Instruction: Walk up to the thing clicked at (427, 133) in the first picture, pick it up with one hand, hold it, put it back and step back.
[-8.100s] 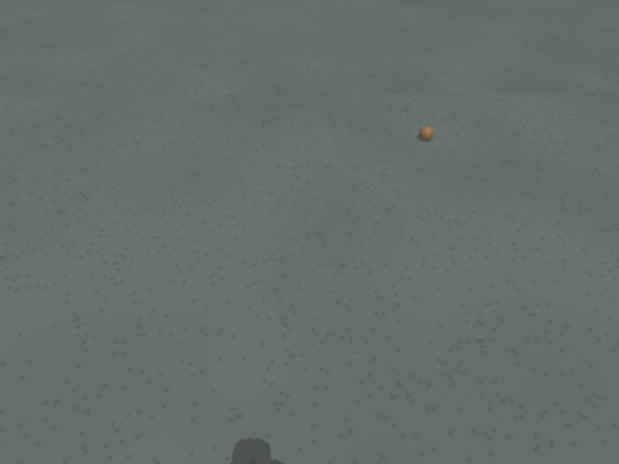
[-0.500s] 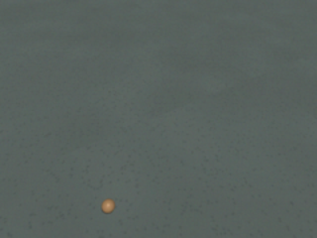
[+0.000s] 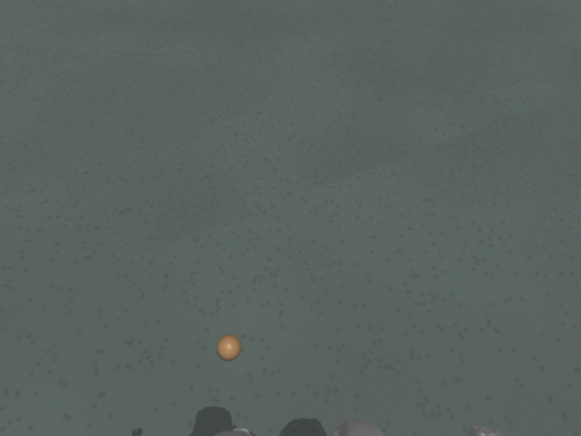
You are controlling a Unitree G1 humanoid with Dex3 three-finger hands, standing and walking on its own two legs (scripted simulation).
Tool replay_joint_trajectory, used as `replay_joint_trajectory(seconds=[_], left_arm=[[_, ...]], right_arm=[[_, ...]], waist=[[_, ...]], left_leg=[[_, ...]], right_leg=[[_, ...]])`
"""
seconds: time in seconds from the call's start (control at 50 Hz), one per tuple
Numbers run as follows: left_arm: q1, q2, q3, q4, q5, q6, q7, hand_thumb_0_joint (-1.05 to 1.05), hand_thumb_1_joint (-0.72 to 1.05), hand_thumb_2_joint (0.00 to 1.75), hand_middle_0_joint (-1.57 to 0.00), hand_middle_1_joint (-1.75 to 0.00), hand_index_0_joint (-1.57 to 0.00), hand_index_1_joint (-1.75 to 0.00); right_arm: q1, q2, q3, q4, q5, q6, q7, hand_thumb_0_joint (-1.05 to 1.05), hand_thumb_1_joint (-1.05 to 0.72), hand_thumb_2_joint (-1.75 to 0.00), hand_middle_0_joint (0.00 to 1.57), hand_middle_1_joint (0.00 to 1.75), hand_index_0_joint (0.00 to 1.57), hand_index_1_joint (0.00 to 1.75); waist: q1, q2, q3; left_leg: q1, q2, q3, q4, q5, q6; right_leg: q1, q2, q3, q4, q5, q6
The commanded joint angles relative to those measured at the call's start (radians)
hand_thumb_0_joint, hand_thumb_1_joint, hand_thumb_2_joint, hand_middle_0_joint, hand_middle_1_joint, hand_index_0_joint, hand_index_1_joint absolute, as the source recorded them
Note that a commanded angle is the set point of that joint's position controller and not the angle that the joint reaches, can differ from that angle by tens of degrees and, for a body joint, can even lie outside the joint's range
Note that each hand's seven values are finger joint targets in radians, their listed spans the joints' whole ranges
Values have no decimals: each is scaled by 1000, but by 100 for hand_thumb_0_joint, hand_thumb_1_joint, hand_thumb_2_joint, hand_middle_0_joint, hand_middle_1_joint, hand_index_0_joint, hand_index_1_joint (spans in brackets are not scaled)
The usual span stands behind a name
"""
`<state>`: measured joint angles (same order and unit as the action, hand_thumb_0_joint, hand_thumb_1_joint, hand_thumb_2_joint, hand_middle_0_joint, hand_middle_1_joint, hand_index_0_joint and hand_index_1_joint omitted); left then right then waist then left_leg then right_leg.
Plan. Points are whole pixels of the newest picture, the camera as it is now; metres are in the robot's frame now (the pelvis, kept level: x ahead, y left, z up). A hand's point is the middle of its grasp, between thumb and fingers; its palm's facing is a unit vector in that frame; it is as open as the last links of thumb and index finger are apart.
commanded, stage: walk up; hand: left
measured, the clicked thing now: (229, 347) +0.48 +0.21 -0.72
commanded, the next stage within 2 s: none
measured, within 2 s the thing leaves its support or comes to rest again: neither
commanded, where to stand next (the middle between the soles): +0.09 -0.02 m, yaw -3 degrees
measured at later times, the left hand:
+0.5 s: hand out of the picture +0.09 +0.26 -0.15, palm faces -0.03 -0.92 -0.40, open 7.4 cm
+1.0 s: hand out of the picture +0.13 +0.24 -0.13, palm faces -0.04 -0.94 -0.33, open 7.4 cm
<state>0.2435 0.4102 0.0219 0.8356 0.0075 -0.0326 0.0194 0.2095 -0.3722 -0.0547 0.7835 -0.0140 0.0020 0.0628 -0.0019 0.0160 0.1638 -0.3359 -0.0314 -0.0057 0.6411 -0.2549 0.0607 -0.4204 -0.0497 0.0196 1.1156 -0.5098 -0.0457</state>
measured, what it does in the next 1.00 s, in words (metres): steps on the spot: right foot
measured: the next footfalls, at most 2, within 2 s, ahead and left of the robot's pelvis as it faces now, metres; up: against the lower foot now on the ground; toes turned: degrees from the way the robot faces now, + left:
right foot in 0.18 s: +0.12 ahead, -0.14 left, +0.00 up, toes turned -2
right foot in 1.94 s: +0.04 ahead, -0.15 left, +0.00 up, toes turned -8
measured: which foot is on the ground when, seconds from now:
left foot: down 0.00-1.00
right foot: up 0.00-0.16, down 0.18-1.00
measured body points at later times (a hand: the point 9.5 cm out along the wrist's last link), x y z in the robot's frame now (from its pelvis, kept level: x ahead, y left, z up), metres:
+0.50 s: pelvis +0.02 -0.01 +0.00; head +0.05 -0.02 +0.44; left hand +0.09 +0.31 -0.12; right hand +0.09 -0.31 -0.14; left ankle +0.03 +0.13 -0.72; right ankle +0.08 -0.14 -0.72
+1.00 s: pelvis +0.04 -0.01 +0.02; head +0.05 -0.01 +0.47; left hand +0.13 +0.29 -0.11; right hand +0.13 -0.31 -0.10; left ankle +0.03 +0.13 -0.72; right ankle +0.08 -0.14 -0.72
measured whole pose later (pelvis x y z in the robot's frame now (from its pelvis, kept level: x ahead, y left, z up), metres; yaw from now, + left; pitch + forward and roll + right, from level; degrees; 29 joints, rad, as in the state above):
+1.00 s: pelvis +0.04 -0.01 +0.02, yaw -2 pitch -2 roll +0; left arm 0.08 0.35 -0.01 1.14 0.00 -0.02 -0.01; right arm 0.07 -0.37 -0.01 1.11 0.00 -0.02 0.01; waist 0.01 0.00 0.06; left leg -0.12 0.02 0.00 0.39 -0.24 -0.02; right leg -0.21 -0.02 0.01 0.40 -0.15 0.02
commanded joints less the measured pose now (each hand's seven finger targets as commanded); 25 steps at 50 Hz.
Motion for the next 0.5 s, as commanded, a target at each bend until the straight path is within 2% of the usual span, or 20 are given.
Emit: replay_joint_trajectory(seconds=[0.0,0.04,0.08,0.12,0.14,0.16,0.18,0.2,0.22,0.24,0.26,0.3,0.34,0.36,0.38,0.4,0.42,0.44,0.46,0.48], left_arm=[[140,217,81,-2,7,-30,-12,0,90,90,-20,-30,-20,-30],[136,186,78,2,6,-32,-6,0,90,90,-20,-30,-20,-30],[124,178,79,13,2,-34,6,0,90,90,-20,-30,-20,-30],[159,176,81,33,3,-33,20,0,90,90,-20,-30,-20,-30],[149,191,86,31,12,-37,24,0,90,90,-20,-30,-20,-30],[121,220,93,17,21,-43,26,0,90,90,-20,-30,-20,-30],[96,278,99,-2,36,-53,28,0,90,90,-20,-30,-20,-30],[38,355,107,-9,27,-46,30,0,90,90,-20,-30,-20,-30],[-1,334,106,-19,25,-45,29,0,90,90,-20,-30,-20,-30],[-20,288,95,-21,17,-45,28,0,90,90,-20,-30,-20,-30],[-32,274,87,-19,23,-43,27,0,90,90,-20,-30,-20,-30],[-32,253,84,-12,31,-39,18,0,90,90,-20,-30,-20,-30],[-21,243,78,-2,33,-27,8,0,90,90,-20,-30,-20,-30],[-38,244,74,3,26,-16,4,0,90,90,-20,-30,-20,-30],[-48,223,64,1,15,-6,-1,0,90,90,-20,-30,-20,-30],[-38,179,48,7,4,-2,-4,0,90,90,-20,-30,-20,-30],[-34,121,33,7,-10,3,-8,0,90,90,-20,-30,-20,-30],[-27,165,47,44,-11,8,-1,0,90,90,-20,-30,-20,-30],[-36,190,52,66,-2,2,-3,0,90,90,-20,-30,-20,-30],[-48,175,46,71,-2,-6,-8,0,90,90,-20,-30,-20,-30]], right_arm=[[28,-271,-78,-65,-11,-30,-29,0,-90,-90,20,30,20,30],[14,-251,-68,-65,-22,-25,-29,0,-90,-90,20,30,20,30],[-5,-243,-62,-66,-20,-9,-30,0,-90,-90,20,30,20,30],[-67,-238,-56,-80,-7,10,-35,0,-90,-90,20,30,20,30],[-64,-207,-44,-76,2,18,-37,0,-90,-90,20,30,20,30],[-32,-169,-30,-65,9,22,-41,0,-90,-90,20,30,20,30],[-10,-127,-19,-63,20,23,-43,0,-90,-90,20,30,20,30],[-29,-195,-41,-48,10,32,-58,0,-90,-90,20,30,20,30],[-9,-229,-57,-23,9,35,-62,0,-90,-90,20,30,20,30],[22,-233,-59,1,17,31,-63,0,-90,-90,20,30,20,30],[28,-230,-61,17,20,27,-62,0,-90,-90,20,30,20,30],[65,-214,-50,47,21,14,-60,0,-90,-90,20,30,20,30],[51,-202,-40,70,15,1,-55,0,-90,-90,20,30,20,30],[58,-191,-38,87,10,-8,-57,0,-90,-90,20,30,20,30],[74,-186,-37,103,5,-21,-62,0,-90,-90,20,30,20,30],[66,-209,-42,111,-11,-32,-70,0,-90,-90,20,30,20,30],[15,-265,-47,97,-21,-43,-75,0,-90,-90,20,30,20,30],[-78,-315,-45,81,1,-44,-71,0,-90,-90,20,30,20,30],[-116,-283,-36,84,4,-44,-66,0,-90,-90,20,30,20,30],[-118,-250,-18,99,5,-44,-65,0,-90,-90,20,30,20,30]], waist=[[-10,128,-60],[-14,168,-80],[-11,184,-113],[32,162,-146],[40,123,-144],[39,31,-135],[21,-144,-123],[28,-180,-117],[10,-128,-104],[-1,-76,-104],[-7,-101,-121],[-2,-181,-178],[21,-208,-203],[6,-208,-197],[-13,-178,-202],[-14,-114,-225],[12,49,-223],[38,80,-173],[49,12,-158],[52,-19,-156]], left_leg=[[-36,215,-285,-371,-301,157],[-68,216,-235,-337,-180,163],[-85,213,-203,-253,-46,159],[-123,203,-169,-131,-7,128],[-150,179,-153,-63,-26,93],[-196,139,-132,22,-72,49],[-242,20,-93,196,-186,-17],[-154,4,-100,356,-343,-28],[-127,31,-155,430,-326,-31],[-139,26,-170,430,-291,-29],[-127,21,-139,428,-269,-27],[-102,40,-82,304,-260,-38],[-29,29,-11,122,-273,-47],[47,18,15,-4,-200,-46],[130,7,23,-151,-95,-42],[208,55,-66,-200,-27,-24],[190,230,-353,-268,-39,34],[24,329,-417,-260,-123,117],[-52,290,-331,-214,-92,113],[-42,202,-201,-169,-27,58]], right_leg=[[-46,-19,-15,-173,81,27],[35,-4,-41,-285,117,42],[111,21,-60,-347,180,43],[217,43,-69,-470,282,32],[251,45,-41,-527,272,23],[267,-16,72,-620,216,-3],[222,-238,422,-776,192,-73],[49,-384,567,-823,171,-211],[24,-382,550,-793,199,-245],[57,-309,438,-745,252,-210],[53,-263,359,-728,264,-180],[131,-208,283,-698,204,-146],[148,-171,231,-668,192,-132],[105,-154,196,-634,201,-121],[75,-137,165,-566,258,-97],[25,-118,138,-494,312,-51],[-44,-31,75,-401,264,12],[56,9,10,-406,43,21],[175,-3,25,-459,87,16],[192,-13,53,-561,199,8]])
